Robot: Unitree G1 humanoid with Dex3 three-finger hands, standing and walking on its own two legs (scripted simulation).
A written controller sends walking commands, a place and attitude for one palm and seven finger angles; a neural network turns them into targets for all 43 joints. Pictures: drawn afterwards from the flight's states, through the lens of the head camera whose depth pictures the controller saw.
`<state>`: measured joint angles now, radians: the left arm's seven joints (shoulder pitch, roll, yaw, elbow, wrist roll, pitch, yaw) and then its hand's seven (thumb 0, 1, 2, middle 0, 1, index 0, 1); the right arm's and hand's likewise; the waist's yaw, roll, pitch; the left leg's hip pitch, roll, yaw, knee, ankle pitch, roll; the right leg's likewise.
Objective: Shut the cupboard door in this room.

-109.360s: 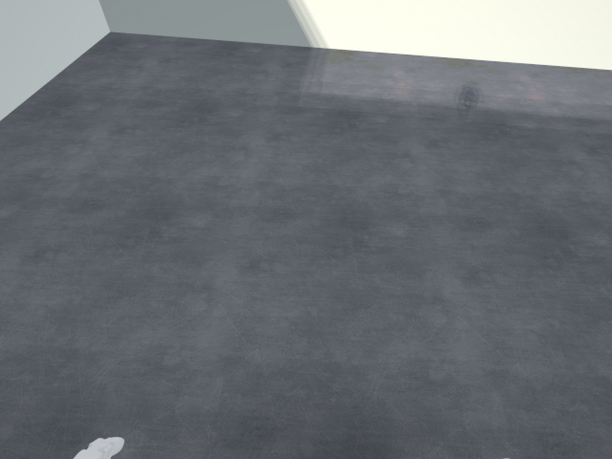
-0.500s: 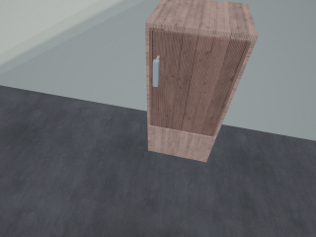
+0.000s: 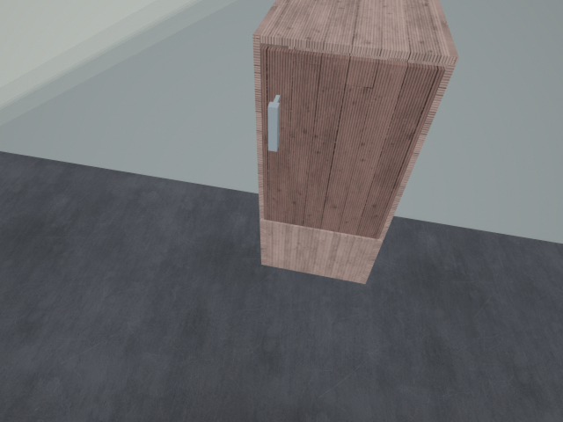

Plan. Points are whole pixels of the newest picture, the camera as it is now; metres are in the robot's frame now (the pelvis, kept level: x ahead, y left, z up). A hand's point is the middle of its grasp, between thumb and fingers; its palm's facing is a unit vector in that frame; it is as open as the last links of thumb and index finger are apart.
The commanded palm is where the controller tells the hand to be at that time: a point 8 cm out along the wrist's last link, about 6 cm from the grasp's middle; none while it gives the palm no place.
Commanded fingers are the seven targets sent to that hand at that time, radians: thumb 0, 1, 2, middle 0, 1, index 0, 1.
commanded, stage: look to check the result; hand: left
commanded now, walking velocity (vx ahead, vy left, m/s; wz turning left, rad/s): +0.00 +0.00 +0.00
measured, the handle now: (275, 123) +0.80 +0.05 -0.02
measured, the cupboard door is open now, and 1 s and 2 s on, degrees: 0 0 0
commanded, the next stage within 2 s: stand and wait in 0.26 s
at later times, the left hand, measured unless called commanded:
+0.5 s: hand out of the picture -0.02 +0.16 -0.18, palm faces +0.03 -0.99 -0.15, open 7.4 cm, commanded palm none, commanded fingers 0.00 0.90 0.90 -0.20 -0.30 -0.20 -0.30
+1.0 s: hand out of the picture -0.02 +0.16 -0.18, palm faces +0.02 -0.99 -0.16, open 7.4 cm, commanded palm none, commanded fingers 0.00 0.90 0.90 -0.20 -0.30 -0.20 -0.30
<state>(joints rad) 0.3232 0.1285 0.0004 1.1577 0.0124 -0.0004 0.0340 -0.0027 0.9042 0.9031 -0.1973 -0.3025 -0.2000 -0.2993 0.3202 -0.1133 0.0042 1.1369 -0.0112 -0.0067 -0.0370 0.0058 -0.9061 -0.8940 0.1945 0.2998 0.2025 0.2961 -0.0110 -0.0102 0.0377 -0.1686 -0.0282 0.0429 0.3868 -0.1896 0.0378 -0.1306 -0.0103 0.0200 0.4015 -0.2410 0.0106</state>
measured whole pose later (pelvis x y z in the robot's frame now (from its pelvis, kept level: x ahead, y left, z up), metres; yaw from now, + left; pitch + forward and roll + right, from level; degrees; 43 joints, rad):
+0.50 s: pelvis +0.00 +0.00 +0.00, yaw +0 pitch -2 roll +0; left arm 0.32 0.12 0.00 1.15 0.01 -0.01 0.03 0.00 0.90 0.90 -0.20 -0.30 -0.20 -0.30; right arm 0.30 -0.12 0.01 1.13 -0.01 -0.01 -0.04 0.01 -0.91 -0.89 0.19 0.30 0.20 0.30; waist -0.01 -0.02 0.04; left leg -0.16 -0.03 0.04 0.38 -0.19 0.04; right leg -0.11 -0.01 0.02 0.39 -0.24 0.01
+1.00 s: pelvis +0.01 +0.00 +0.00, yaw +0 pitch -2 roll +0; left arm 0.31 0.13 0.00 1.15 0.01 0.00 0.03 0.00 0.90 0.90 -0.20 -0.30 -0.20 -0.30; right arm 0.31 -0.13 0.01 1.14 -0.01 -0.01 -0.04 0.01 -0.91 -0.89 0.19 0.30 0.20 0.30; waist -0.01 -0.02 0.05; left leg -0.15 -0.03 0.04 0.37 -0.20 0.04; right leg -0.11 -0.02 0.02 0.38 -0.24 0.02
